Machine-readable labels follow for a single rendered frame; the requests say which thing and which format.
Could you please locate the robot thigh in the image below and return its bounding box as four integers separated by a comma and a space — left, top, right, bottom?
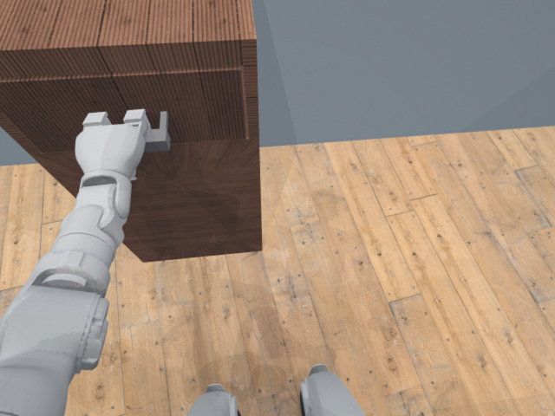
187, 391, 238, 416
300, 371, 366, 416

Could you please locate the robot right thigh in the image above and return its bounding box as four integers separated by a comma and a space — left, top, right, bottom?
300, 371, 366, 416

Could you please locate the left robot upper arm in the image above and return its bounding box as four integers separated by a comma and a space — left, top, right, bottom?
0, 285, 109, 416

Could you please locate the drawer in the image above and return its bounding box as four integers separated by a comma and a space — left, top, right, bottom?
0, 66, 246, 153

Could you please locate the robot left forearm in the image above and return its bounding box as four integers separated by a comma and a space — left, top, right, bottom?
0, 170, 132, 351

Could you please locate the robot left thigh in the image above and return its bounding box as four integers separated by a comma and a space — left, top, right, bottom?
187, 391, 238, 416

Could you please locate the robot left hand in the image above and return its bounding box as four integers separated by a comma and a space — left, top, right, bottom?
75, 109, 151, 181

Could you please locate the cabinet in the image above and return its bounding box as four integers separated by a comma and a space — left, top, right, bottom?
0, 0, 263, 263

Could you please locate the handle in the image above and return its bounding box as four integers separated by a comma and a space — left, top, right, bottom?
143, 111, 170, 153

